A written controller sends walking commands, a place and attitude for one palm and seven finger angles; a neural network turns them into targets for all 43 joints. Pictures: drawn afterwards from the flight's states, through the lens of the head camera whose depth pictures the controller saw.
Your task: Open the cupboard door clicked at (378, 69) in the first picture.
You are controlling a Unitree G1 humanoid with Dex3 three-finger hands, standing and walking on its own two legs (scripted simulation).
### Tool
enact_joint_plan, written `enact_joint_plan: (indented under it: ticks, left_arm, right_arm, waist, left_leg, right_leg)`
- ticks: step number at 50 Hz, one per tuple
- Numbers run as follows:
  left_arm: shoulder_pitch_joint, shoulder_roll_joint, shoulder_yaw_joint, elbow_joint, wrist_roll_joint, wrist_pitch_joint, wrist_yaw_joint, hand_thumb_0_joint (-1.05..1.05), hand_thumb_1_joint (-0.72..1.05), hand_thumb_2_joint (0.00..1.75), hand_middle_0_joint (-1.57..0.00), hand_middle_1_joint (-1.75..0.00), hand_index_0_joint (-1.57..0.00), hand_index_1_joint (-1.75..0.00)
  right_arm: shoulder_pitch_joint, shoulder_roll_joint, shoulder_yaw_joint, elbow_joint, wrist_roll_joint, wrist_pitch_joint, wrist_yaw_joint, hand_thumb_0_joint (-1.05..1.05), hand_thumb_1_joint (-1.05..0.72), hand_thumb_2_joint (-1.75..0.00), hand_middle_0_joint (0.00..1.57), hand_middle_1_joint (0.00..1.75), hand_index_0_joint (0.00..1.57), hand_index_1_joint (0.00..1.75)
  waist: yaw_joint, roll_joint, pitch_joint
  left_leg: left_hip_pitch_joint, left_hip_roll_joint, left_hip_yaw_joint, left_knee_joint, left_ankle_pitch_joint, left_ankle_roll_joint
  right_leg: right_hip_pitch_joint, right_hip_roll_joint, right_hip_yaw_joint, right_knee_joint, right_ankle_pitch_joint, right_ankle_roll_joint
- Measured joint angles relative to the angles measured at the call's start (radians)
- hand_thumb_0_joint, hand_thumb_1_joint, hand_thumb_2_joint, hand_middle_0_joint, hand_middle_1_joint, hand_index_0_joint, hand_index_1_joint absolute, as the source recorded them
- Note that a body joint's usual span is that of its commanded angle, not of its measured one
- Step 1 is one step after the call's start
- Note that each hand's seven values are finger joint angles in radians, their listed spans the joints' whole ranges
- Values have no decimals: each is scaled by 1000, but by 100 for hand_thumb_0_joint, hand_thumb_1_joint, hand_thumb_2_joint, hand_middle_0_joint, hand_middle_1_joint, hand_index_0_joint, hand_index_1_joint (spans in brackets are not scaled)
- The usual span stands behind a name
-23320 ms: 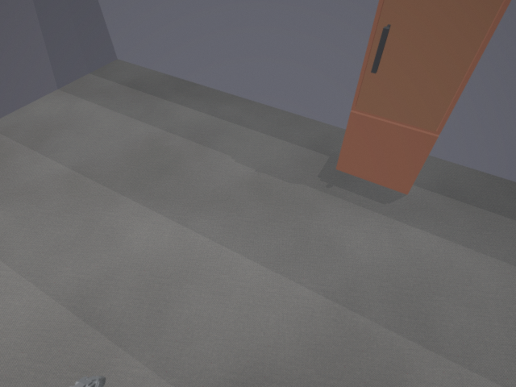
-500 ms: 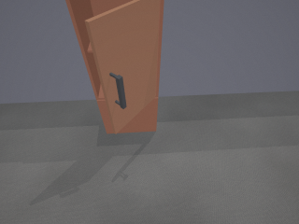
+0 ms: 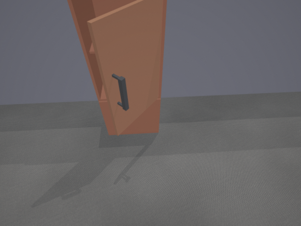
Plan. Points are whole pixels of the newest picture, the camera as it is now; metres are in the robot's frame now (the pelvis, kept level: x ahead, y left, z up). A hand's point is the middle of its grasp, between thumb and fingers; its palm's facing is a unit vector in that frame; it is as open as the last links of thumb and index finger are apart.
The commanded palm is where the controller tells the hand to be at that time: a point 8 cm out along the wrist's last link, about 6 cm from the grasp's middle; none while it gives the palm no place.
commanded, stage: walk to a spot facing it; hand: left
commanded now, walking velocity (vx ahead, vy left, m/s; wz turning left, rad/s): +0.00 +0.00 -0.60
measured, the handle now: (120, 92) +0.61 +0.17 -0.05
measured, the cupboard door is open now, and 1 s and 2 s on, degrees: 49 49 49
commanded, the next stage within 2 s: none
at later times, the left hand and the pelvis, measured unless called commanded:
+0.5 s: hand out of the picture +0.05 +0.18 -0.16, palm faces -0.17 -0.93 -0.32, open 7.3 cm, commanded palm none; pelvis -0.03 -0.02 -0.01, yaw -14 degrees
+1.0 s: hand out of the picture +0.15 +0.16 -0.17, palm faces -0.43 -0.87 -0.23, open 7.3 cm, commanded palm none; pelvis -0.01 +0.00 +0.00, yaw -31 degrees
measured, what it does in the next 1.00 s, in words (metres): steps on the spot, turning right: left foot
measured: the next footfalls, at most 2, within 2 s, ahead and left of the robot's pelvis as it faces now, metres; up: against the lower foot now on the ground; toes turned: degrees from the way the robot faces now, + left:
left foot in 0.84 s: +0.08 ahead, +0.11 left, +0.00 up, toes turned -27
right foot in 1.16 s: -0.06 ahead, -0.14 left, +0.00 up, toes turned -41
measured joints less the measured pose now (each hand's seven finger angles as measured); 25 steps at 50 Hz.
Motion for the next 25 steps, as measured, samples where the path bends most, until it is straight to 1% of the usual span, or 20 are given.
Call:
enact_joint_plan:
  ticks: [4,8,12,13,15,16,17,18,19,20,21,23,25]
  left_arm:
    - [12,-12,13,-21,3,18,-1,0,91,90,-20,-30,-21,-30]
    - [25,-17,31,-49,7,38,-10,0,91,90,-20,-30,-21,-30]
    - [18,-11,46,-80,9,50,-18,0,91,90,-20,-30,-21,-30]
    - [12,-8,50,-90,9,52,-20,0,91,90,-20,-30,-21,-30]
    - [-4,-5,58,-108,10,59,-27,0,91,90,-20,-30,-21,-30]
    - [-12,-5,61,-116,11,60,-31,0,91,90,-20,-30,-20,-30]
    - [-16,-5,65,-127,12,58,-36,0,91,90,-20,-30,-20,-30]
    - [-15,-2,67,-141,14,52,-39,0,91,90,-20,-30,-20,-30]
    - [-11,4,69,-152,19,43,-39,0,91,90,-20,-30,-20,-30]
    - [-13,4,68,-156,21,37,-36,0,91,90,-20,-30,-20,-30]
    - [-14,2,67,-159,22,35,-32,0,91,90,-20,-30,-20,-30]
    - [-11,-2,66,-161,21,31,-23,0,91,90,-20,-30,-20,-30]
    - [-2,-5,65,-162,19,27,-16,0,91,90,-20,-30,-20,-30]
  right_arm:
    - [3,9,-12,-22,-2,9,-7,0,-91,-90,20,30,20,30]
    - [17,19,-27,-57,-4,17,-11,0,-91,-90,20,30,20,30]
    - [30,24,-39,-91,-7,17,-14,0,-91,-90,20,30,20,30]
    - [30,24,-41,-100,-9,15,-14,0,-91,-90,20,30,20,30]
    - [28,20,-44,-116,-13,10,-12,0,-91,-90,20,30,20,30]
    - [28,16,-45,-122,-15,10,-11,0,-91,-90,20,30,20,30]
    - [29,11,-46,-127,-17,11,-9,0,-91,-90,20,30,20,30]
    - [33,7,-47,-132,-16,15,-7,0,-91,-90,20,30,20,30]
    - [34,6,-50,-135,-12,23,-5,0,-91,-90,20,30,20,30]
    - [32,2,-54,-134,-10,34,-1,0,-91,-90,20,30,20,30]
    - [28,-3,-59,-131,-8,45,1,0,-91,-90,20,30,20,30]
    - [16,-9,-65,-130,-6,55,3,0,-91,-90,20,30,20,30]
    - [-1,-9,-68,-140,-4,54,3,0,-91,-90,20,30,20,30]
  waist:
    - [6,4,2]
    - [4,1,7]
    - [6,-8,13]
    - [9,-9,18]
    - [14,-4,32]
    - [15,4,38]
    - [15,14,41]
    - [15,21,38]
    - [16,19,33]
    - [14,26,36]
    - [14,32,38]
    - [16,35,41]
    - [18,29,41]
  left_leg:
    - [-26,20,25,52,-30,-2]
    - [-55,40,58,113,-67,-2]
    - [-87,54,98,152,-86,1]
    - [-94,59,113,158,-87,1]
    - [-101,73,142,162,-85,-1]
    - [-103,82,153,164,-83,-5]
    - [-108,93,160,171,-83,-10]
    - [-121,103,164,191,-89,-17]
    - [-147,104,161,242,-146,-24]
    - [-176,97,128,323,-227,-29]
    - [-205,82,90,418,-279,-30]
    - [-250,54,40,580,-296,-35]
    - [-270,38,21,659,-278,-43]
  right_leg:
    - [-36,12,28,50,-17,-2]
    - [-85,23,62,129,-50,-3]
    - [-163,28,94,232,-80,1]
    - [-197,22,84,283,-92,5]
    - [-265,7,49,398,-164,12]
    - [-287,-2,32,424,-181,13]
    - [-294,-10,16,412,-168,15]
    - [-285,-17,8,352,-119,16]
    - [-286,-22,16,314,-79,4]
    - [-293,-14,14,327,-71,-7]
    - [-291,-9,14,329,-70,-16]
    - [-275,1,26,298,-54,-26]
    - [-259,8,51,254,-26,-30]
